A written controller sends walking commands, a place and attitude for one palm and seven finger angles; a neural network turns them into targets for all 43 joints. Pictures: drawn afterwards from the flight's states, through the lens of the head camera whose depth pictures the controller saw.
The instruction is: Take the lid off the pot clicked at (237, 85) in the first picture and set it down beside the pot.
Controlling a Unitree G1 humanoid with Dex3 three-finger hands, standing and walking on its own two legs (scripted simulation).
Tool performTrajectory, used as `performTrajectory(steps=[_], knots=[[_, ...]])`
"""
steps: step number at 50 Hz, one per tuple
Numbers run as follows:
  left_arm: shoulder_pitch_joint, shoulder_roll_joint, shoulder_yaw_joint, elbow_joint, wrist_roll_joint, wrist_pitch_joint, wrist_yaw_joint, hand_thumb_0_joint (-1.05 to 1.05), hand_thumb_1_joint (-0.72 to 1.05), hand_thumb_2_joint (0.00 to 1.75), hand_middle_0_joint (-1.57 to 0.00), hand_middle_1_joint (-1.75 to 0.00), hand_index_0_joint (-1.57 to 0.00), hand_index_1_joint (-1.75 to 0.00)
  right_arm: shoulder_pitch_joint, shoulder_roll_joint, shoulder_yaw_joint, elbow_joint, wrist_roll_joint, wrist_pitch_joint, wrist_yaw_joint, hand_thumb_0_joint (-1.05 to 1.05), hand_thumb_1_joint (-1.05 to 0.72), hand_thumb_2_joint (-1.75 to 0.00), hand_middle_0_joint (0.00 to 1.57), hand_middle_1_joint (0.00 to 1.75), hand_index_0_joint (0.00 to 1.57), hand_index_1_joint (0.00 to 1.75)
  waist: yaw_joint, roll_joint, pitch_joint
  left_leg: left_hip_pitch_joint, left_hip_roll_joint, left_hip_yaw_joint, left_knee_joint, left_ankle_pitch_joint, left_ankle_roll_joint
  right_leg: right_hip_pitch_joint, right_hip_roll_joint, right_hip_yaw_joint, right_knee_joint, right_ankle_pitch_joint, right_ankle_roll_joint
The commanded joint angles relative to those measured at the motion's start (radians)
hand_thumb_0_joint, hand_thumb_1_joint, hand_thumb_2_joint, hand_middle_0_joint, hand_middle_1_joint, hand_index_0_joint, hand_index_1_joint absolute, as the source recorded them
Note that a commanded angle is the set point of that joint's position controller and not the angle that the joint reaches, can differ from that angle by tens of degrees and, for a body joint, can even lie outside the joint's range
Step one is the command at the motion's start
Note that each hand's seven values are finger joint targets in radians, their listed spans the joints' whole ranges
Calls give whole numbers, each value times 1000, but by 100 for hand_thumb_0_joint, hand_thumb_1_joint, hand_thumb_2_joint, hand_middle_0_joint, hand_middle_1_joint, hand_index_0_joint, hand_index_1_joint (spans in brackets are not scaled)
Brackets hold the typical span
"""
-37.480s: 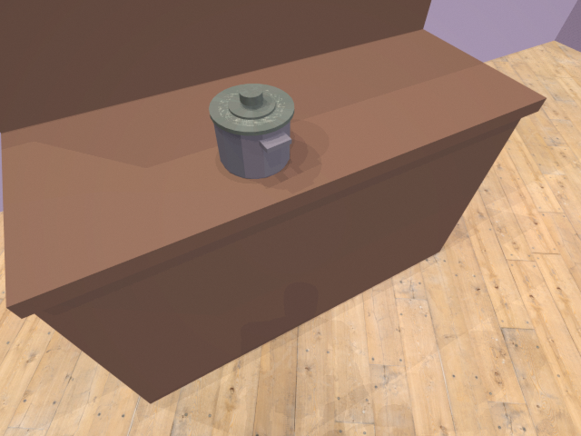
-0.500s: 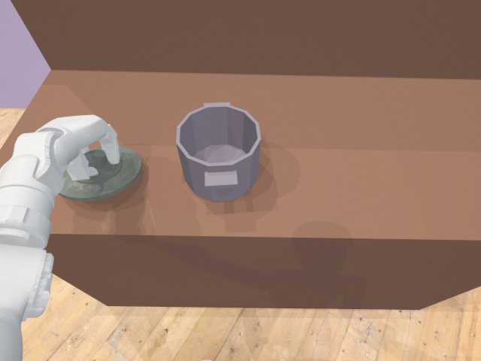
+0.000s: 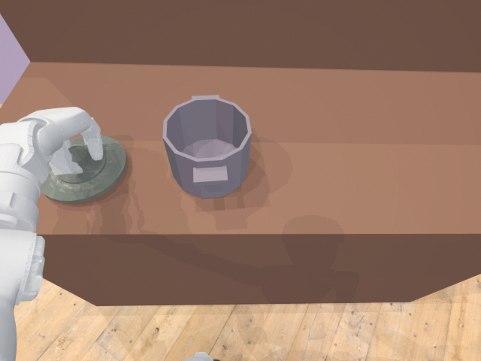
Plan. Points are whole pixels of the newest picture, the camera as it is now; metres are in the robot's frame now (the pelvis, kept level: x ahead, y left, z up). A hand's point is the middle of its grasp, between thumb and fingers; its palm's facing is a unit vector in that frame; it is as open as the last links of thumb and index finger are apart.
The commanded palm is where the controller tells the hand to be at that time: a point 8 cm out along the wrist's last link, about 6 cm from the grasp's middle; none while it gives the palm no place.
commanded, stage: open the fingers wide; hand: left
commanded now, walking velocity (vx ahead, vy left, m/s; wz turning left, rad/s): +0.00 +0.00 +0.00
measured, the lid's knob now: (76, 157) +0.46 +0.29 +0.04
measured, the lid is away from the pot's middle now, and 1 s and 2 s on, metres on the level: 0.24 0.24 0.24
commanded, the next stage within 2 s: raise the empty hand in 1.10 s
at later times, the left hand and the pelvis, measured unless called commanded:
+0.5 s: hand (65, 161) +0.44 +0.29 +0.06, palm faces -0.42 -0.08 -0.90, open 7.3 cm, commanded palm +0.45 +0.29 +0.11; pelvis -0.01 +0.00 -0.01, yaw -1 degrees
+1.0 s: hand (58, 163) +0.43 +0.31 +0.06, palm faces -0.42 -0.07 -0.90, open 10.5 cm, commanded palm +0.45 +0.28 +0.11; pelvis +0.00 +0.01 -0.01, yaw -1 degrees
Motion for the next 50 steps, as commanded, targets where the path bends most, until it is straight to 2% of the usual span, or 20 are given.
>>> performTrajectory(steps=[1, 3, 4, 6, 7, 8, 13, 15, 16, 23, 25, 27, 31, 33, 35, 37, 39, 43, 46, 50], knots=[[-252, 322, 174, -239, -15, -69, 31, 0, 62, 106, -89, -95, -93, -94, 65, -179, -57, -97, -21, -2, -15, 0, -90, -90, 20, 30, 20, 30, 8, -70, -324, 362, 8, -64, -20, 285, 6, -93, 57, -22, -68, 245, -75], [-253, 303, 152, -233, 11, -89, 56, 0, 59, 103, -86, -95, -89, -94, 60, -166, -56, -102, -22, 19, -23, 0, -90, -90, 20, 30, 20, 30, -1, -7, -355, 384, 3, -61, -14, 288, 1, -106, 62, -21, -53, 229, -77], [-248, 232, 103, -247, 2, -90, 55, 0, 58, 101, -84, -95, -88, -94, 57, -159, -60, -98, -20, 20, -21, 0, -90, -90, 20, 30, 20, 30, -10, 9, -337, 402, 11, -63, -16, 284, 0, -137, 62, -25, -56, 212, -74], [-261, 275, 140, -268, -7, -93, 62, 0, 55, 98, -81, -95, -84, -94, 51, -165, -63, -95, -18, 27, -17, 0, -90, -90, 20, 30, 20, 30, -2, 26, -327, 413, 20, -67, -19, 274, 2, -158, 59, -22, -61, 191, -77], [-273, 357, 206, -294, -4, -91, 76, 0, 54, 96, -80, -95, -83, -94, 61, -167, -64, -96, -21, 35, -16, 0, -90, -90, 20, 30, 20, 30, 8, 49, -370, 425, 16, -68, -18, 275, 2, -130, 60, -20, -57, 196, -77], [-218, 383, 231, -236, -1, -83, 92, 0, 52, 95, -78, -95, -81, -94, 63, -161, -58, -105, -17, 35, -17, 0, -90, -90, 20, 30, 20, 30, 11, 35, -363, 400, 9, -64, -18, 265, 1, -118, 63, -21, -49, 193, -78], [-245, 300, 148, -226, 11, -46, 112, 0, 44, 90, -71, -94, -74, -93, 52, -161, -57, -97, -9, 44, -7, 0, -90, -90, 20, 30, 20, 30, -1, 44, -329, 391, 14, -68, -26, 206, -4, -165, 63, -26, -54, 150, -75], [-251, 321, 155, -213, 20, -35, 118, 0, 41, 88, -69, -93, -71, -93, 53, -163, -52, -99, -5, 43, -7, 0, -90, -90, 20, 30, 20, 30, 1, 37, -323, 377, 13, -72, -28, 185, -5, -164, 65, -26, -52, 136, -76], [-285, 338, 167, -252, 21, -40, 116, 0, 39, 88, -67, -93, -70, -92, 52, -166, -53, -99, -7, 40, -6, 0, -90, -90, 20, 30, 20, 30, 5, 69, -346, 406, 15, -76, -26, 215, -5, -165, 61, -24, -48, 151, -80], [-280, 324, 149, -211, 14, -23, 106, 0, 25, 85, -59, -88, -61, -88, 58, -162, -50, -102, -4, 34, -14, 0, -90, -90, 20, 30, 20, 30, -5, 26, -344, 378, 8, -65, -19, 183, 2, -144, 63, -20, -51, 152, -72], [-258, 329, 149, -174, 11, -21, 98, 0, 22, 84, -57, -87, -58, -87, 57, -166, -45, -105, -2, 30, -17, 0, -90, -90, 20, 30, 20, 30, -4, -4, -309, 330, 6, -58, -19, 161, 2, -137, 63, -19, -53, 151, -70], [-296, 334, 152, -230, 10, -33, 88, 0, 18, 82, -55, -86, -56, -86, 60, -163, -50, -107, -7, 31, -19, 0, -90, -90, 20, 30, 20, 30, -6, 35, -364, 387, 6, -65, -15, 208, 4, -130, 62, -19, -49, 172, -73], [-263, 302, 142, -255, 0, -51, 72, 0, 11, 80, -50, -84, -50, -84, 56, -161, -52, -109, -6, 30, -15, 0, -90, -90, 20, 30, 20, 30, -1, 56, -356, 417, 12, -72, -6, 272, -1, -153, 60, -23, -45, 194, -77], [-226, 281, 128, -210, -2, -47, 70, 0, 7, 78, -47, -83, -48, -83, 58, -158, -51, -108, -5, 36, -14, 0, -90, -90, 20, 30, 20, 30, -8, 24, -327, 397, 11, -70, -5, 248, 0, -165, 67, -27, -47, 175, -73], [-252, 307, 144, -215, -6, -45, 71, 0, 4, 77, -45, -82, -45, -82, 59, -164, -51, -103, -4, 37, -16, 0, -90, -90, 20, 30, 20, 30, -7, 14, -304, 370, 13, -68, -15, 204, 1, -165, 65, -26, -52, 156, -73], [-257, 330, 163, -233, -4, -52, 72, 0, 0, 75, -42, -81, -42, -81, 65, -165, -53, -104, -6, 37, -17, 0, -90, -90, 20, 30, 20, 30, -4, 28, -335, 394, 12, -70, -10, 244, 2, -155, 65, -25, -45, 178, -75], [-227, 315, 162, -229, -1, -55, 76, 0, -3, 73, -39, -81, -39, -81, 65, -161, -54, -106, -5, 38, -14, 0, -90, -90, 20, 30, 20, 30, -1, 17, -345, 406, 14, -76, -9, 266, -2, -159, 67, -29, -42, 180, -75], [-267, 250, 113, -309, -6, -59, 77, 0, -5, 72, -38, -80, -38, -80, 58, -154, -63, -106, -8, 46, -3, 0, -90, -90, 20, 30, 20, 30, -8, 77, -381, 488, 23, -93, -10, 301, -6, -193, 67, -29, -47, 162, -75], [-271, 284, 146, -310, -9, -62, 86, 0, -5, 72, -38, -80, -38, -80, 57, -158, -62, -103, -10, 46, -2, 0, -90, -90, 20, 30, 20, 30, 0, 77, -364, 488, 26, -104, -15, 306, -8, -203, 65, -31, -48, 160, -80], [-280, 238, 116, -333, -15, -49, 98, 0, -5, 73, -38, -80, -38, -80, 55, -154, -63, -99, -11, 48, 5, 0, -90, -90, 20, 30, 20, 30, -4, 66, -377, 505, 26, -109, -20, 310, -10, -196, 68, -34, -53, 161, -78]])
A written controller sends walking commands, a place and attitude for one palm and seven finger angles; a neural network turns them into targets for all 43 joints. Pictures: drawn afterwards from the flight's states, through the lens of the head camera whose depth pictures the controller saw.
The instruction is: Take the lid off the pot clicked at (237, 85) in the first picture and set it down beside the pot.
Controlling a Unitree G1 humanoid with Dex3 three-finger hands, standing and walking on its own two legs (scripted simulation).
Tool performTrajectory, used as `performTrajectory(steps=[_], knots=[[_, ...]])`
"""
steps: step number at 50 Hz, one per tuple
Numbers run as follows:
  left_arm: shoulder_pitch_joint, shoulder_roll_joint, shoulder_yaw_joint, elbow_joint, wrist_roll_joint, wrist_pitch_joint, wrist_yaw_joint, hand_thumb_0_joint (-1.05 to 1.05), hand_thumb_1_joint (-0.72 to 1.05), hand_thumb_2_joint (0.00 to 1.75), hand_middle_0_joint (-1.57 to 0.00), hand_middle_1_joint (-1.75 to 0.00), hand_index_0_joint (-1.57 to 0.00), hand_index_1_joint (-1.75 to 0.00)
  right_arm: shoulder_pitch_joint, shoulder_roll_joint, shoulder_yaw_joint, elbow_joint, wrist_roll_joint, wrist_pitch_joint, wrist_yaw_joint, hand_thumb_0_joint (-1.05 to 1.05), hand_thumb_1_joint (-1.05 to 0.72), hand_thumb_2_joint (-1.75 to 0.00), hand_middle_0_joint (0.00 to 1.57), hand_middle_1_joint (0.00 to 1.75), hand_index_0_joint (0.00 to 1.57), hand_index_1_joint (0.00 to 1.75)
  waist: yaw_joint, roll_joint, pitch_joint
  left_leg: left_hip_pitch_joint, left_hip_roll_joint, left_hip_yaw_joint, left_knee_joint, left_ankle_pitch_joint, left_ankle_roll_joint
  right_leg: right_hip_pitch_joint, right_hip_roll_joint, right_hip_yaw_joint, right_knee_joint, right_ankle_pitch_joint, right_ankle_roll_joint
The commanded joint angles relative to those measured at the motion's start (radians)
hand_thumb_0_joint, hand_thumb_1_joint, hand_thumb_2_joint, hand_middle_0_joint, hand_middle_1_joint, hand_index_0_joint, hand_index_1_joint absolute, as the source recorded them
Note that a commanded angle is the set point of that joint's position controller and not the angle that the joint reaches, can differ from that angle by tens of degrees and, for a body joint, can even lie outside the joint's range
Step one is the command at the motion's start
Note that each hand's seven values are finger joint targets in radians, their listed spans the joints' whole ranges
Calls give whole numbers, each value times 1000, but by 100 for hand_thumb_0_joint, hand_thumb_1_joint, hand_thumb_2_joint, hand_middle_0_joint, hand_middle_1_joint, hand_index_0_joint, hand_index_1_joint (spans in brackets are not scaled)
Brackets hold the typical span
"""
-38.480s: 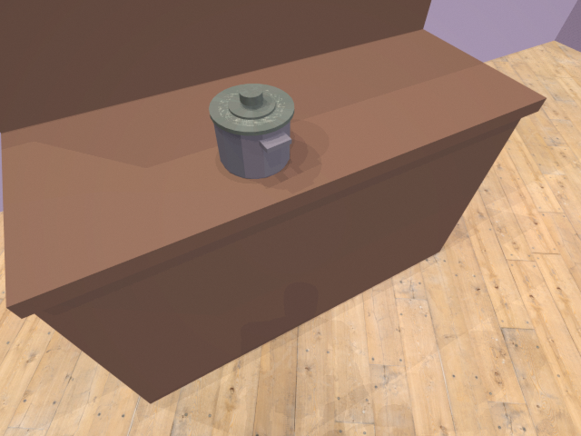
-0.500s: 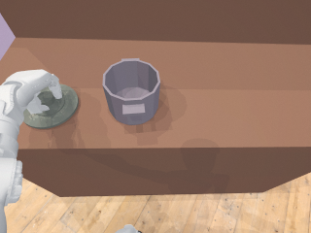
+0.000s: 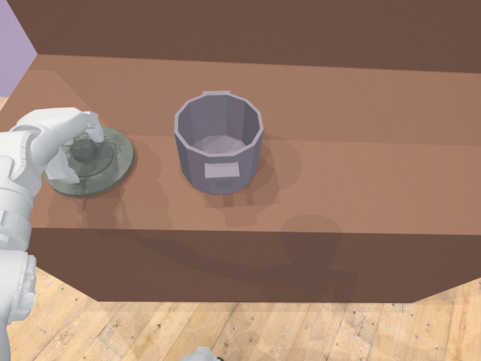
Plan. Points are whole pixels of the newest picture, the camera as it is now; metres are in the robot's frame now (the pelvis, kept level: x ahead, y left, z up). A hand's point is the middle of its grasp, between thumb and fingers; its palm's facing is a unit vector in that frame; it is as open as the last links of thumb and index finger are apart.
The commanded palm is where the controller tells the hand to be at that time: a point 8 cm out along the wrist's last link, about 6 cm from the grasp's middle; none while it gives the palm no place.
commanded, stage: open the fingers wide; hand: left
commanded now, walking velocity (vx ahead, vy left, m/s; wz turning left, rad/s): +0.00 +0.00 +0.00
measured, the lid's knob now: (84, 150) +0.46 +0.29 +0.04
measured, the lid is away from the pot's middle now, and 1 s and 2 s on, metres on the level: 0.24 0.24 0.24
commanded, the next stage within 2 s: raise the empty hand in 0.10 s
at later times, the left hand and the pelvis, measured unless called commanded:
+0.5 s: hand (60, 150) +0.43 +0.30 +0.08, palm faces -0.36 -0.07 -0.93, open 11.0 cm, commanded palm +0.44 +0.28 +0.15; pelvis -0.01 +0.02 +0.00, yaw +0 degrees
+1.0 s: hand (41, 126) +0.43 +0.30 +0.14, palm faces -0.31 -0.05 -0.95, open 11.0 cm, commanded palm +0.43 +0.28 +0.21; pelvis -0.01 +0.03 +0.01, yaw +2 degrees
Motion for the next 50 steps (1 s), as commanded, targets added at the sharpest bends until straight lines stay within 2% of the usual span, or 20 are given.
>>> performTrajectory(steps=[1, 2, 5, 7, 10, 12, 13, 17, 22, 24, 27, 29, 31, 33, 34, 37, 41, 45, 48, 50], knots=[[-413, 238, 75, -213, -13, -9, 38, 0, -5, 73, -38, -79, -38, -79, 67, -177, -60, -75, -11, -23, -3, 0, -90, -90, 20, 30, 20, 30, -21, 85, -386, 573, 23, -119, -65, 379, -25, -147, 58, -38, -79, 191, -76], [-404, 261, 94, -224, -6, -9, 45, 0, -5, 73, -38, -79, -38, -79, 71, -176, -60, -74, -14, -19, -1, 0, -90, -90, 20, 30, 20, 30, -19, 91, -410, 598, 24, -127, -64, 414, -30, -140, 63, -42, -77, 196, -75], [-368, 179, 43, -196, -13, 2, 55, 0, -6, 74, -39, -79, -39, -79, 58, -168, -60, -78, -11, -16, 8, 0, -90, -90, 20, 30, 20, 30, -23, 86, -360, 601, 34, -146, -77, 379, -41, -185, 64, -46, -82, 146, -72], [-386, 231, 85, -222, -16, 1, 64, 0, -6, 74, -39, -79, -39, -79, 53, -172, -60, -81, -15, -16, 10, 0, -90, -90, 20, 30, 20, 30, -11, 86, -378, 595, 27, -141, -80, 372, -34, -148, 61, -42, -85, 164, -76], [-385, 212, 70, -212, -11, 16, 81, 0, -6, 75, -39, -78, -39, -78, 47, -172, -58, -85, -10, -16, 10, 0, -90, -90, 20, 30, 20, 30, -17, 58, -368, 584, 29, -144, -94, 333, -37, -147, 60, -41, -88, 153, -74], [-466, 228, 72, -274, -9, 20, 88, 0, -6, 75, -39, -78, -39, -78, 40, -175, -58, -83, -13, -20, 9, 0, -90, -90, 20, 30, 20, 30, -16, 94, -379, 614, 34, -159, -104, 329, -39, -149, 57, -39, -90, 147, -77], [-465, 197, 46, -273, -5, 27, 92, 0, -6, 75, -39, -78, -39, -78, 37, -167, -58, -88, -12, -25, 10, 0, -90, -90, 20, 30, 20, 30, -18, 124, -386, 640, 35, -170, -109, 322, -46, -163, 58, -41, -91, 127, -76], [-456, 285, 124, -291, -5, 35, 107, 0, -6, 75, -39, -78, -39, -78, 36, -170, -53, -97, -17, -37, 6, 0, -90, -90, 20, 30, 20, 30, -2, 110, -431, 661, 30, -173, -113, 374, -47, -103, 57, -35, -100, 165, -79], [-469, 158, 12, -185, -14, 88, 89, 0, -6, 75, -39, -78, -39, -78, 22, -173, -50, -87, -5, -41, 9, 0, -90, -90, 20, 30, 20, 30, -20, 60, -310, 589, 36, -171, -152, 222, -41, -133, 52, -39, -118, 106, -73], [-507, 159, 4, -213, -13, 97, 79, 0, -6, 75, -39, -78, -39, -78, 24, -171, -49, -93, -1, -48, 7, 0, -90, -90, 20, 30, 20, 30, -20, 88, -326, 626, 34, -188, -159, 216, -46, -136, 54, -36, -122, 97, -75], [-559, 220, 48, -319, -12, 81, 63, 0, -6, 75, -39, -78, -39, -78, 22, -169, -51, -104, -11, -61, 0, 0, -90, -90, 20, 30, 20, 30, -12, 144, -422, 713, 35, -205, -147, 346, -59, -99, 52, -28, -126, 142, -76], [-520, 197, 40, -278, -15, 86, 54, 0, -6, 75, -39, -78, -39, -78, 25, -166, -50, -99, -8, -64, -1, 0, -90, -90, 20, 30, 20, 30, -14, 113, -399, 716, 42, -215, -152, 374, -67, -107, 53, -32, -129, 141, -72], [-464, 249, 87, -216, -18, 84, 50, 0, -6, 75, -39, -78, -39, -78, 30, -175, -46, -100, -8, -65, 0, 0, -90, -90, 20, 30, 20, 30, -1, 65, -355, 651, 36, -193, -168, 340, -57, -72, 48, -29, -141, 152, -76], [-466, 210, 48, -174, -16, 103, 46, 0, -6, 75, -39, -78, -39, -78, 19, -173, -41, -97, -3, -58, 6, 0, -90, -90, 20, 30, 20, 30, -5, 19, -309, 594, 31, -180, -183, 270, -50, -61, 49, -33, -144, 137, -73], [-487, 160, 6, -200, -21, 109, 39, 0, -6, 75, -39, -78, -39, -78, 10, -169, -44, -101, -3, -59, 8, 0, -90, -90, 20, 30, 20, 30, -10, 32, -309, 607, 30, -179, -185, 270, -47, -65, 49, -33, -150, 135, -72], [-577, 173, 8, -327, -15, 103, 29, 0, -6, 75, -39, -78, -39, -78, 3, -166, -52, -113, -10, -67, 12, 0, -90, -90, 20, 30, 20, 30, -9, 120, -367, 710, 44, -216, -181, 361, -66, -77, 47, -27, -152, 147, -73], [-540, 249, 76, -316, -25, 100, 17, 0, -6, 75, -39, -78, -39, -78, 8, -170, -47, -120, -12, -76, 5, 0, -90, -90, 20, 30, 20, 30, -1, 96, -373, 712, 40, -223, -199, 352, -69, -46, 45, -20, -167, 153, -76], [-523, 155, -4, -208, -28, 136, 6, 0, -6, 75, -39, -78, -39, -78, -1, -165, -42, -104, -3, -73, 11, 0, -90, -90, 20, 30, 20, 30, -8, 37, -281, 641, 36, -208, -228, 227, -57, -56, 48, -28, -177, 110, -71], [-640, 177, -8, -342, -19, 131, -6, 0, -6, 75, -39, -78, -39, -78, -13, -165, -46, -116, -6, -85, 9, 0, -90, -90, 20, 30, 20, 30, -10, 93, -362, 712, 36, -218, -226, 278, -63, -32, 43, -19, -180, 134, -73], [-632, 164, -10, -353, -24, 133, -14, 0, -6, 75, -39, -78, -39, -78, -15, -160, -48, -116, -7, -94, 7, 0, -90, -90, 20, 30, 20, 30, -11, 119, -368, 758, 43, -241, -228, 299, -74, -56, 46, -18, -183, 124, -71]])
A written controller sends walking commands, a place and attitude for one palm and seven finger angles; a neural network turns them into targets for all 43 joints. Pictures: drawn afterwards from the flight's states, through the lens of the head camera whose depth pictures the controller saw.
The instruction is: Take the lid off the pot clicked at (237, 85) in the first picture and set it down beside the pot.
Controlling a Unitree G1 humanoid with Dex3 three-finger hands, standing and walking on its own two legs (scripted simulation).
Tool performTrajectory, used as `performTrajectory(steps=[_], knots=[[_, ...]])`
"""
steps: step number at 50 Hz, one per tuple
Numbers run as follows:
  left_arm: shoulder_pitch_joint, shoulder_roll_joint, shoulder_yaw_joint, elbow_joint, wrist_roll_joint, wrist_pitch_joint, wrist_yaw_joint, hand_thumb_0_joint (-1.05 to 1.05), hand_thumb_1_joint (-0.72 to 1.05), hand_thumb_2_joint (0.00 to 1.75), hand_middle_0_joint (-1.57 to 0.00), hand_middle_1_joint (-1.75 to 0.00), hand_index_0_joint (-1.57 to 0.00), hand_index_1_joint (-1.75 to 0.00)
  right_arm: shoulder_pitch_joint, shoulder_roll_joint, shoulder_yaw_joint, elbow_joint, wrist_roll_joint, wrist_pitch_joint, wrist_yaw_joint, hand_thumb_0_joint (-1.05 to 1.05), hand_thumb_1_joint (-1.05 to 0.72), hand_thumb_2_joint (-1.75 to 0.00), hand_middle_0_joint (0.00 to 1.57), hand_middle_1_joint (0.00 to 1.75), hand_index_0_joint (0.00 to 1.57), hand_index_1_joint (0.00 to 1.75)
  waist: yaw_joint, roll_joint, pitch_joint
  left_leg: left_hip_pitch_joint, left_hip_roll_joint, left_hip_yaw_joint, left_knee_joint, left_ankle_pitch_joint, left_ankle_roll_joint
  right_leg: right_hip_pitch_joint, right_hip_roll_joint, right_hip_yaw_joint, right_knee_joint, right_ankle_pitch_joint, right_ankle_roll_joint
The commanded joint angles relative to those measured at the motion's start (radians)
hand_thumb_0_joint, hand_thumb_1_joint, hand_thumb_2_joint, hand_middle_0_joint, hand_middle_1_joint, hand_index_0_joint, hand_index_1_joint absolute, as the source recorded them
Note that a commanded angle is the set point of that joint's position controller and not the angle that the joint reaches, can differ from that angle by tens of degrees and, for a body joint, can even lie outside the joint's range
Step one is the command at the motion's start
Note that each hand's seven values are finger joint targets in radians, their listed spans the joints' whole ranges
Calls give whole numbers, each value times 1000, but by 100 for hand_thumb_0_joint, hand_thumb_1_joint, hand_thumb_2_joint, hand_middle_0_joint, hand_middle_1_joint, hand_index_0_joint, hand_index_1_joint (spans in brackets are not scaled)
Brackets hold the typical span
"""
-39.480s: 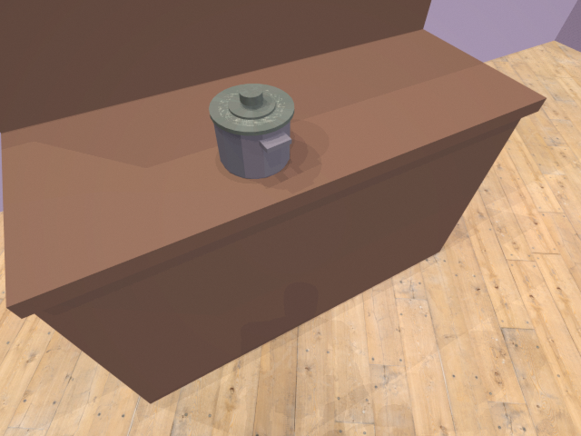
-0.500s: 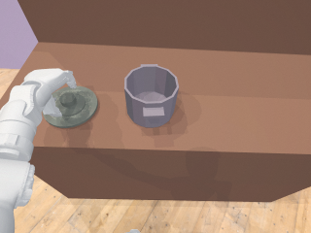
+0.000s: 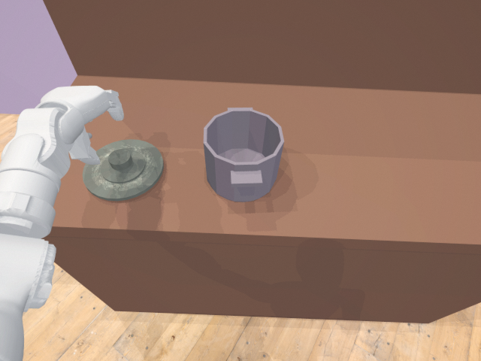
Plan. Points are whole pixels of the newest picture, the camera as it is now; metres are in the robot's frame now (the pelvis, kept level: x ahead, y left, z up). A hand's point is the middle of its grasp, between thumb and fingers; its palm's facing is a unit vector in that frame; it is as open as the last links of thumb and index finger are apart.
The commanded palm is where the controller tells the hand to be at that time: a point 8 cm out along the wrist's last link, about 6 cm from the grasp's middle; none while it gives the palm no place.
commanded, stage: raise the empty hand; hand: left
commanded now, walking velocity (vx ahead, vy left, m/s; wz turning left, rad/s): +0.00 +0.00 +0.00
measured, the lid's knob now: (120, 159) +0.48 +0.25 +0.03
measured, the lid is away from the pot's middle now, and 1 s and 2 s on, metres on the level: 0.24 0.24 0.24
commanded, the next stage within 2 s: draw the hand back to the body in 0.50 s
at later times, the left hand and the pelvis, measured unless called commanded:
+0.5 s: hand (89, 102) +0.46 +0.25 +0.18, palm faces -0.28 -0.04 -0.96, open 11.0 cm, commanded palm +0.46 +0.24 +0.23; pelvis +0.00 -0.01 +0.01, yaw +1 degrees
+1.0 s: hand (79, 125) +0.42 +0.25 +0.17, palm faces -0.25 -0.05 -0.97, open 11.0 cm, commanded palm +0.39 +0.24 +0.23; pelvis +0.01 -0.03 +0.01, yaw +1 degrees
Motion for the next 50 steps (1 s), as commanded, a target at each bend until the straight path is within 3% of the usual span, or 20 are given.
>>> performTrajectory(steps=[1, 5, 6, 9, 11, 14, 18, 21, 25, 27, 31, 33, 37, 39, 41, 42, 44, 46, 48, 50], knots=[[-553, 241, 89, -255, -15, -14, 26, 0, -6, 75, -39, -78, -39, -78, 17, -172, -57, -101, -10, -49, -13, 0, -90, -90, 20, 30, 20, 30, -24, 85, -380, 584, 93, -243, -94, 236, -110, -209, 73, -33, -62, 82, -40], [-541, 265, 103, -123, -17, 15, 11, 0, -6, 75, -39, -78, -39, -78, 19, -177, -48, -78, -1, -49, -19, 0, -90, -90, 20, 30, 20, 30, -18, -6, -310, 481, 72, -196, -124, 83, -78, -164, 77, -38, -77, 54, -39], [-596, 283, 102, -187, -13, 5, 8, 0, -6, 75, -39, -78, -39, -78, 10, -182, -46, -89, -8, -54, -20, 0, -90, -90, 20, 30, 20, 30, -17, 40, -336, 495, 70, -192, -122, 123, -84, -150, 66, -31, -79, 83, -45], [-633, 189, 34, -209, -2, 15, -2, 0, -6, 75, -39, -78, -39, -78, 11, -166, -52, -86, -9, -67, -15, 0, -90, -90, 20, 30, 20, 30, -25, 88, -368, 583, 82, -232, -110, 216, -109, -194, 77, -39, -71, 78, -39], [-606, 253, 89, -222, -4, 9, -9, 0, -6, 75, -39, -78, -39, -78, 15, -173, -54, -95, -15, -73, -14, 0, -90, -90, 20, 30, 20, 30, -15, 76, -375, 573, 78, -218, -109, 237, -108, -160, 70, -29, -81, 103, -45], [-593, 252, 83, -131, -12, 32, -25, 0, -6, 75, -39, -78, -39, -78, 13, -174, -47, -82, -6, -61, -15, 0, -90, -90, 20, 30, 20, 30, -22, -14, -338, 493, 61, -174, -117, 170, -77, -113, 74, -38, -91, 107, -39], [-692, 224, 44, -228, 5, 39, -36, 0, -6, 75, -39, -78, -39, -78, 5, -171, -52, -89, -9, -66, -9, 0, -90, -90, 20, 30, 20, 30, -29, 61, -374, 573, 72, -200, -113, 263, -100, -144, 76, -39, -87, 119, -39], [-659, 266, 84, -213, 3, 38, -42, 0, -6, 75, -39, -78, -39, -78, 12, -177, -52, -96, -15, -74, -10, 0, -90, -90, 20, 30, 20, 30, -19, 59, -365, 556, 66, -195, -117, 269, -102, -121, 71, -33, -94, 128, -47], [-538, 224, 58, -56, -4, 63, -59, 0, -6, 75, -39, -78, -39, -78, 5, -175, -41, -91, -3, -58, -3, 0, -90, -90, 20, 30, 20, 30, -16, -47, -279, 445, 52, -153, -127, 176, -79, -94, 78, -46, -96, 115, -38], [-596, 271, 76, -98, 5, 55, -61, 0, -6, 75, -39, -78, -39, -78, -4, -182, -41, -99, -7, -49, -3, 0, -90, -90, 20, 30, 20, 30, -14, -40, -307, 435, 46, -138, -121, 189, -72, -62, 75, -40, -95, 144, -41], [-760, 326, 101, -349, 14, 17, -52, 0, -6, 75, -39, -78, -39, -78, -3, -176, -54, -124, -17, -65, -11, 0, -90, -90, 20, 30, 20, 30, -22, 82, -451, 590, 59, -166, -98, 323, -82, -73, 72, -32, -94, 175, -46], [-613, 356, 161, -316, 10, 9, -49, 0, -6, 75, -39, -78, -39, -78, 4, -169, -55, -125, -17, -63, -9, 0, -90, -90, 20, 30, 20, 30, -12, 91, -468, 618, 63, -177, -90, 413, -88, -67, 80, -36, -90, 187, -44], [-307, 276, 137, -163, -41, 20, -70, 0, -6, 75, -39, -78, -39, -78, -30, -169, -40, -135, 0, -47, 12, 0, -90, -90, 20, 30, 20, 30, 8, -6, -294, 459, 56, -135, -100, 364, -74, -42, 76, -46, -90, 196, -37], [-364, 233, 87, -278, -41, 44, -75, 0, -6, 75, -39, -78, -39, -78, -67, -164, -40, -152, 6, -34, 20, 0, -90, -90, 20, 30, 20, 30, 5, 2, -289, 455, 56, -134, -109, 318, -72, -42, 74, -47, -91, 178, -35], [-474, 288, 113, -487, -37, 45, -71, 0, -6, 75, -39, -78, -39, -78, -82, -169, -50, -173, -2, -34, 21, 0, -90, -90, 20, 30, 20, 30, 3, 53, -373, 529, 60, -144, -99, 374, -68, -25, 65, -35, -99, 204, -40], [-507, 382, 191, -582, -30, 40, -64, 0, -6, 75, -39, -78, -39, -78, -73, -169, -54, -181, -6, -38, 19, 0, -90, -90, 20, 30, 20, 30, 9, 84, -445, 584, 59, -154, -95, 433, -66, 5, 75, -32, -99, 231, -39], [-419, 465, 283, -595, -36, 25, -56, 0, -6, 75, -39, -78, -39, -78, -73, -164, -46, -187, -8, -50, 9, 0, -90, -90, 20, 30, 20, 30, 20, 96, -487, 630, 61, -169, -87, 521, -69, 25, 76, -33, -95, 254, -39], [-303, 457, 300, -530, -65, 18, -59, 0, -6, 75, -39, -78, -39, -78, -69, -168, -41, -181, -7, -50, 12, 0, -90, -90, 20, 30, 20, 30, 25, 61, -426, 576, 60, -161, -96, 504, -71, 34, 69, -37, -102, 254, -38], [-174, 323, 206, -361, -85, 49, -72, 0, -6, 75, -39, -78, -39, -78, -93, -159, -32, -165, 7, -37, 18, 0, -90, -90, 20, 30, 20, 30, 23, -29, -260, 455, 58, -138, -121, 326, -67, -4, 72, -51, -107, 184, -27], [-163, 255, 131, -401, -95, 72, -85, 0, -6, 75, -39, -78, -39, -78, -141, -157, -27, -184, 16, -28, 28, 0, -90, -90, 20, 30, 20, 30, 28, -17, -216, 414, 51, -131, -143, 195, -69, -11, 70, -53, -109, 128, -30]])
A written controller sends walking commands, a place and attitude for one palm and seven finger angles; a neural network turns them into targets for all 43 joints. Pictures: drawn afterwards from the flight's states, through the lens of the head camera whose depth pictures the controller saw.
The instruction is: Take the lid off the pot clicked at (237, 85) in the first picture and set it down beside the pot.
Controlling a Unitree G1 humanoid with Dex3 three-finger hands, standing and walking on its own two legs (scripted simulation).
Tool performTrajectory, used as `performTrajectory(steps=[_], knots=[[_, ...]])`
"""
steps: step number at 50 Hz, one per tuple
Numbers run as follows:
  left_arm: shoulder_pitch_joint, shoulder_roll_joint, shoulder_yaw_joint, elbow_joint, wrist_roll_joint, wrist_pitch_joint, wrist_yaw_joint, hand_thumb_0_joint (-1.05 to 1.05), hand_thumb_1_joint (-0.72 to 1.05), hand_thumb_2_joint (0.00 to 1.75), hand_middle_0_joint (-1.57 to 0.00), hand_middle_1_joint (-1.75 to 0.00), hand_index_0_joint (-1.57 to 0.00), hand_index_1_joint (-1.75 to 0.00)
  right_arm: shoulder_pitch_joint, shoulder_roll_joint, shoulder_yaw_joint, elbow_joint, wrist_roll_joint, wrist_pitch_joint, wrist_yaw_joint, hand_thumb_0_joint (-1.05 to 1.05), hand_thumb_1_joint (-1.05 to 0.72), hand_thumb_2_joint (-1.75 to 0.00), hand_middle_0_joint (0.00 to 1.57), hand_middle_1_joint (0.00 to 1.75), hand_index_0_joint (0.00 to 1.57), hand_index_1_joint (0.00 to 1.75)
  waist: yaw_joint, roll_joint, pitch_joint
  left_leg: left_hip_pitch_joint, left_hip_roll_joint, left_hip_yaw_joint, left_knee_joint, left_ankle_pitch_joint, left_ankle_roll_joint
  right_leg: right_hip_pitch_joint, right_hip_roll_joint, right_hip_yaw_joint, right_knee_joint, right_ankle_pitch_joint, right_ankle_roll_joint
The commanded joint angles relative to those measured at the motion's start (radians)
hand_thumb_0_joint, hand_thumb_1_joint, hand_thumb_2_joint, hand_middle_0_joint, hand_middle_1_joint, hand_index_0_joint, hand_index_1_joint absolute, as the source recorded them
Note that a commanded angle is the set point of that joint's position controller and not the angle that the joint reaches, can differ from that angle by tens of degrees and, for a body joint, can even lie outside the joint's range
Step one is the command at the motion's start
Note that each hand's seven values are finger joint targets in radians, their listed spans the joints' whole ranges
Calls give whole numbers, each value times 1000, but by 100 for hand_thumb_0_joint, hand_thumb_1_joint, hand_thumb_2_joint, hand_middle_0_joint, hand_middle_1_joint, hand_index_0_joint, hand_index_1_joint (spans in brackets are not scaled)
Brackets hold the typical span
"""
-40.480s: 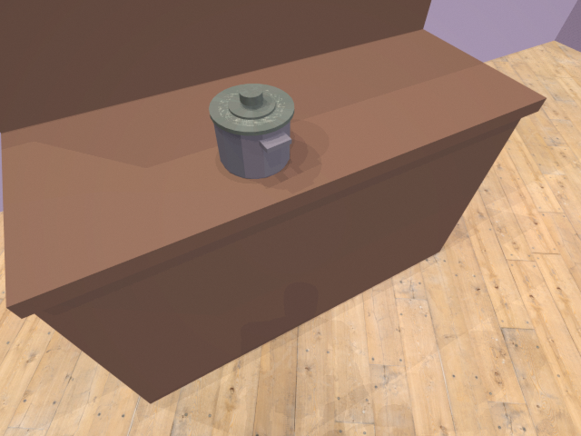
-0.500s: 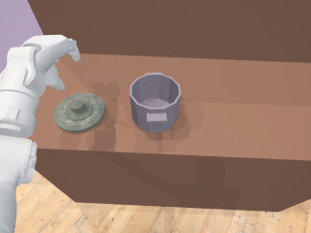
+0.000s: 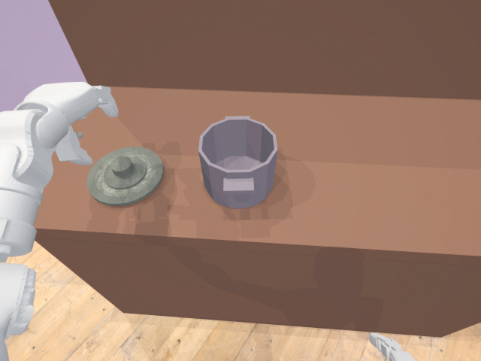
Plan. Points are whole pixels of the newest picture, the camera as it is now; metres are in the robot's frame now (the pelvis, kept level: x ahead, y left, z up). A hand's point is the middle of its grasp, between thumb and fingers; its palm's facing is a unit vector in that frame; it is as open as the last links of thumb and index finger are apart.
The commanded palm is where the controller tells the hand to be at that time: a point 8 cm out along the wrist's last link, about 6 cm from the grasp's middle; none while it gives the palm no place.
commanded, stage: draw the hand back to the body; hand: left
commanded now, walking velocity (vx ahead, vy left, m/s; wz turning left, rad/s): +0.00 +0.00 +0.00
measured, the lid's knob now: (122, 166) +0.48 +0.26 +0.02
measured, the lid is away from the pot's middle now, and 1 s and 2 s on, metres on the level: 0.24 0.24 0.24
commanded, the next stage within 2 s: step back with the hand held close in 1.86 s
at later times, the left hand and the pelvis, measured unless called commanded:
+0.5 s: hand (107, 125) +0.39 +0.20 +0.21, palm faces +0.36 -0.89 -0.27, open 10.4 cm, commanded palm +0.33 +0.24 +0.22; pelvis +0.02 -0.05 +0.01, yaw -3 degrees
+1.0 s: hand (102, 169) +0.31 +0.18 +0.20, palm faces +0.42 -0.87 -0.27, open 8.0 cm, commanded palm +0.26 +0.22 +0.21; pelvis +0.02 -0.08 +0.01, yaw -2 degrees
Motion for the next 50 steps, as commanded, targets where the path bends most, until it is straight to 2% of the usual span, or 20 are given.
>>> performTrajectory(steps=[1, 4, 5, 6, 7, 8, 10, 11, 14, 15, 17, 19, 21, 22, 25, 31, 37, 41, 45, 50], knots=[[-376, 194, 30, -220, -19, 44, 16, 0, -6, 75, -39, -78, -39, -78, -97, -148, -47, -143, 8, -22, 9, 0, -90, -90, 20, 30, 20, 30, 2, 11, -282, 345, 57, -102, -52, 186, -35, -98, 49, -36, -37, 123, -71], [-426, 230, 50, -417, -3, 46, 17, 0, -6, 75, -39, -78, -39, -78, -118, -132, -45, -165, -2, -25, 6, 0, -90, -90, 20, 30, 20, 30, -1, 73, -409, 476, 55, -133, -26, 308, -35, -109, 66, -35, -32, 142, -69], [-501, -41, 212, -504, -640, -68, 210, 0, -6, 75, -39, -78, -39, -78, 15, -47, -25, -201, 1, -104, -24, 0, -90, -90, 20, 30, 20, 30, -36, 25, -332, 636, 139, -155, -65, 144, -71, -142, 58, -49, -56, 100, -91], [-368, 40, 249, -435, -680, -107, 306, 0, -6, 75, -39, -78, -39, -78, -39, -88, 0, -166, -11, -139, -43, 0, -90, -90, 20, 30, 20, 30, -19, -16, -291, 650, 176, -214, -111, 19, -63, -165, 54, -22, -56, 25, -90], [-270, -10, 236, -363, -681, -106, 358, 0, -6, 75, -39, -78, -39, -78, -52, -80, 8, -145, -18, -149, -54, 0, -90, -90, 20, 30, 20, 30, -4, -34, -240, 596, 179, -219, -156, -66, -71, -161, 59, -26, -59, -19, -89], [-211, 14, 303, -311, -761, -106, 399, 0, -6, 75, -39, -78, -39, -78, -55, -97, 3, -135, -22, -156, -69, 0, -90, -90, 20, 30, 20, 30, 6, -121, -207, 516, 164, -187, -168, -129, -63, -105, 51, -15, -79, 2, -87], [-213, 37, 336, -277, -830, -109, 455, 0, -6, 75, -39, -78, -39, -78, -54, -117, 3, -93, -23, -164, -85, 0, -90, -90, 20, 30, 20, 30, 6, -146, -176, 423, 136, -113, -153, -101, -55, -29, 40, 4, -102, 70, -75], [-216, 86, 388, -307, -849, -119, 479, 0, -4, 75, -39, -77, -39, -77, -54, -125, 1, -79, -28, -171, -87, 0, -90, -90, 20, 30, 20, 30, 6, -112, -174, 409, 127, -94, -142, -80, -55, -8, 33, 10, -106, 80, -72], [-230, 12, 369, -558, -878, -163, 521, 0, 3, 76, -37, -73, -37, -73, -97, -95, 9, -100, -38, -221, -79, 0, -90, -90, 20, 30, 20, 30, 23, 201, -267, 532, 128, -110, -143, 49, -88, 19, 33, -1, -84, 132, -80], [-181, 19, 396, -608, -889, -168, 534, 0, 6, 77, -37, -72, -37, -72, -99, -92, 8, -99, -42, -237, -74, 0, -90, -90, 20, 30, 20, 30, 31, 241, -277, 553, 134, -117, -137, 104, -93, 32, 34, -3, -82, 154, -83], [-40, 20, 442, -607, -900, -169, 553, 0, 11, 78, -36, -69, -36, -69, -100, -94, 4, -86, -52, -249, -69, 0, -90, -90, 20, 30, 20, 30, 40, 193, -251, 511, 130, -85, -107, 205, -86, 73, 37, -3, -85, 221, -83], [69, -22, 441, -529, -917, -146, 556, 0, 15, 78, -35, -67, -35, -67, -89, -95, 0, -74, -49, -245, -64, 0, -90, -90, 20, 30, 20, 30, 38, 66, -185, 425, 121, -51, -95, 201, -78, 99, 38, -10, -81, 260, -76], [167, 12, 493, -513, -928, -143, 559, 0, 20, 79, -34, -65, -34, -65, -87, -108, -17, -75, -48, -244, -64, 0, -90, -90, 20, 30, 20, 30, 39, -62, -167, 373, 116, -25, -81, 199, -63, 138, 30, -9, -76, 312, -68], [197, -30, 466, -533, -934, -145, 552, 0, 23, 79, -33, -63, -33, -63, -104, -106, -17, -83, -44, -241, -62, 0, -90, -90, 20, 30, 20, 30, 43, -72, -176, 379, 109, -5, -76, 226, -58, 137, 33, -4, -77, 348, -64], [212, -49, 447, -660, -950, -144, 543, 0, 30, 81, -32, -60, -32, -60, -133, -103, -22, -89, -33, -244, -58, 0, -90, -90, 20, 30, 20, 30, 42, -48, -205, 416, 99, 18, -50, 269, -48, 141, 24, 9, -73, 418, -51], [249, 22, 525, -759, -953, -152, 565, 0, 44, 83, -29, -53, -29, -53, -144, -104, -29, -65, -35, -261, -63, 0, -90, -90, 20, 30, 20, 30, 41, 3, -187, 435, 80, 32, -28, 299, -41, 152, 7, 25, -75, 515, -40], [434, -45, 521, -790, -972, -150, 554, 0, 59, 85, -26, -46, -26, -46, -174, -92, -33, -77, -36, -259, -62, 0, -90, -90, 20, 30, 20, 30, 57, -27, -184, 427, 69, 50, -24, 305, -41, 177, -2, 29, -69, 621, -25], [451, -36, 539, -835, -980, -153, 556, 0, 68, 87, -24, -41, -24, -41, -179, -88, -34, -78, -37, -260, -63, 0, -90, -90, 20, 30, 20, 30, 53, -68, -163, 428, 70, 45, -33, 286, -41, 164, 1, 26, -80, 580, -24], [491, -68, 526, -841, -986, -144, 549, 0, 78, 88, -22, -36, -22, -36, -199, -79, -27, -85, -38, -257, -69, 0, -90, -90, 20, 30, 20, 30, 61, -41, -112, 435, 70, 48, -50, 247, -41, 127, 8, 29, -105, 492, -28], [537, -102, 505, -946, -990, -155, 549, 0, 90, 90, -20, -30, -20, -30, -216, -68, -23, -98, -44, -269, -72, 0, -90, -90, 20, 30, 20, 30, 66, -10, -132, 470, 71, 41, -62, 256, -42, 131, 11, 27, -118, 460, -34]])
